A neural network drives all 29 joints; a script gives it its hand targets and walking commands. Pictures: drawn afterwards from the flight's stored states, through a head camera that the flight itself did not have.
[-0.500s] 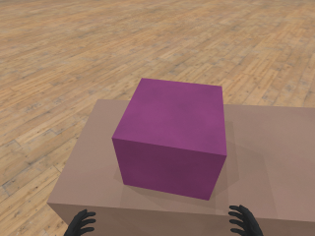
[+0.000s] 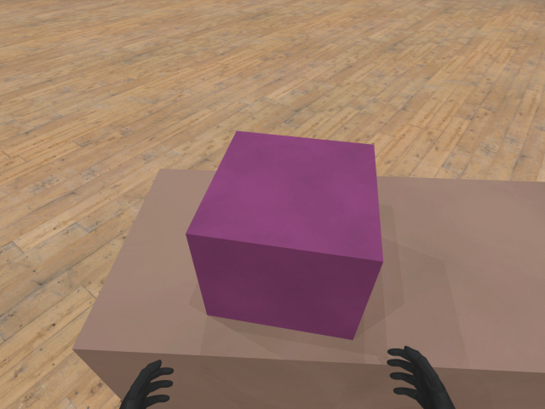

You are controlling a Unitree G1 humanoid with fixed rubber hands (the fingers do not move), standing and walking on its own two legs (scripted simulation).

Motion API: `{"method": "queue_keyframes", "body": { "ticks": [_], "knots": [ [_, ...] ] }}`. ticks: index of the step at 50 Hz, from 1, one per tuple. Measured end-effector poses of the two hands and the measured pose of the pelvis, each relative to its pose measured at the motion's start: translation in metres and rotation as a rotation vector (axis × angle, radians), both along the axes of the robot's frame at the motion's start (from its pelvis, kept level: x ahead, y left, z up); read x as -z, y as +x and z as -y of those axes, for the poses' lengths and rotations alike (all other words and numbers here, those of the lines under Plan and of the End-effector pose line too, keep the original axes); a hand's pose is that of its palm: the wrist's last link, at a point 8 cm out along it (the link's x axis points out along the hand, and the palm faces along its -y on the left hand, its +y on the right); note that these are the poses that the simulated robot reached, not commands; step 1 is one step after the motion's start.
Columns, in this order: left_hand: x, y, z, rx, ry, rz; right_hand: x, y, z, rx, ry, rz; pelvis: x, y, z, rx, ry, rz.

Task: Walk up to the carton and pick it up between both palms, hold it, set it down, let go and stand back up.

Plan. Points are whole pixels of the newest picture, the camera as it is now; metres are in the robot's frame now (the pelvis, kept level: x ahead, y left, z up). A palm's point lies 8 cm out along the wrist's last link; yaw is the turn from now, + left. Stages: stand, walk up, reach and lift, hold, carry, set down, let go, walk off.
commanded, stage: let go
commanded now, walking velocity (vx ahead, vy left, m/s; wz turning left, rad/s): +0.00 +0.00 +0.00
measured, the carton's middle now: (291, 229) +0.47 -0.02 -0.01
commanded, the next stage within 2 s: stand in 0.24 s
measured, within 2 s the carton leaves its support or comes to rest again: neither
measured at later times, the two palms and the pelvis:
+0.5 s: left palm out of the picture +0.11 +0.28 -0.08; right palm out of the picture +0.16 -0.22 -0.07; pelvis -0.01 +0.01 +0.00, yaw +1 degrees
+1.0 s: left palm out of the picture +0.05 +0.29 -0.10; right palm out of the picture +0.07 -0.23 -0.11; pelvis -0.02 +0.02 -0.01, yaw +2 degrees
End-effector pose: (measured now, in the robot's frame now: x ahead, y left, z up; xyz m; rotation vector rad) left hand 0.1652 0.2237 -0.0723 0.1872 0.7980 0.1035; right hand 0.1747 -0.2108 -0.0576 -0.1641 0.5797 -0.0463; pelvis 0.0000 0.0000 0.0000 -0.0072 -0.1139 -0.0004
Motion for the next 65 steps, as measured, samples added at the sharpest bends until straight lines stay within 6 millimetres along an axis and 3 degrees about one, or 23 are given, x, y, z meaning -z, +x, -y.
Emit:
{"method": "queue_keyframes", "body": {
  "ticks": [14,22,32,41,65],
  "knots": [
    [0.002,-0.015,-0.009,-0.021,0.001,-0.004,0.001,-0.001,0.000,0.009,-0.006,-0.005,0.001,-0.005,-0.004,-0.004,0.001,-0.005],
    [0.007,-0.044,-0.045,-0.048,0.067,0.001,0.003,-0.005,0.005,-0.012,-0.052,-0.051,0.003,-0.006,-0.010,-0.013,-0.003,-0.058],
    [0.019,-0.090,-0.064,-0.071,0.084,-0.113,0.037,-0.065,0.025,0.044,-0.108,-0.288,0.004,-0.016,-0.021,-0.024,0.001,-0.069],
    [0.029,-0.107,-0.063,-0.053,0.079,-0.169,0.049,-0.100,0.022,0.049,-0.108,-0.380,0.005,-0.023,-0.025,-0.027,0.009,-0.074],
    [0.036,-0.123,-0.057,-0.070,0.089,-0.237,0.055,-0.098,0.027,0.026,-0.113,-0.413,0.006,-0.017,-0.017,-0.039,0.010,-0.086]
  ]
}}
